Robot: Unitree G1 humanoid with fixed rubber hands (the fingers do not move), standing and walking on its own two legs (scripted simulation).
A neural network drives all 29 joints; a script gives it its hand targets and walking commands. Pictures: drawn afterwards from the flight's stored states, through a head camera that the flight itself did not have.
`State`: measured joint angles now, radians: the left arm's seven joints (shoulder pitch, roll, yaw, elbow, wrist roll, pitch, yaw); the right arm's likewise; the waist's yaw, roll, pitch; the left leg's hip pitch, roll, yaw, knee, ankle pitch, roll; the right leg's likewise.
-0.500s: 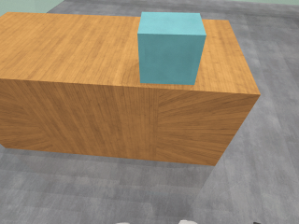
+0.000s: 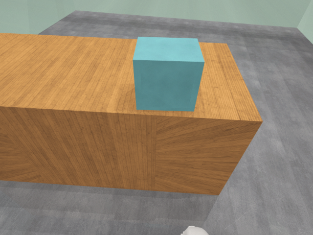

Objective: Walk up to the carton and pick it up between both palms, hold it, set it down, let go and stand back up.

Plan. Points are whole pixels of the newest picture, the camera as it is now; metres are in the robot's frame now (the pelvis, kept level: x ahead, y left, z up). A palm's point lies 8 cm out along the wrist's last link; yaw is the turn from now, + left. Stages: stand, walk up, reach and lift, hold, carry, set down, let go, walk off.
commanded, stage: walk up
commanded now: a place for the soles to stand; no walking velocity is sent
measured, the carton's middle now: (166, 74) +0.69 -0.01 +0.06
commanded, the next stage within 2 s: none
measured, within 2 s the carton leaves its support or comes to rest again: neither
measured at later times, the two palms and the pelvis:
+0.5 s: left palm out of the picture +0.14 +0.33 -0.10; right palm out of the picture +0.17 -0.31 -0.11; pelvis +0.13 +0.01 -0.01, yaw -1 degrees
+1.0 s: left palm (49, 191) +0.27 +0.36 -0.12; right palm (249, 193) +0.27 -0.26 -0.08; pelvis +0.21 +0.04 +0.01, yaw +1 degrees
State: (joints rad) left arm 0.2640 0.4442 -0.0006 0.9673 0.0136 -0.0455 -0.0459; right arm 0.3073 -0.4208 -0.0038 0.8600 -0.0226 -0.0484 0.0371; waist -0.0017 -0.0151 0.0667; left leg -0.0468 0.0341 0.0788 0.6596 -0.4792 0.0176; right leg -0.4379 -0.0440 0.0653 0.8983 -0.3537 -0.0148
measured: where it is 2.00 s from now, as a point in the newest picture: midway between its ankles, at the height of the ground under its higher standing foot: outside the picture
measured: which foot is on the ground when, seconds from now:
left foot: down 0.00-0.10, up 0.12-0.54, down 0.56-1.00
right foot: up 0.00-0.08, down 0.10-0.56, up 0.58-1.00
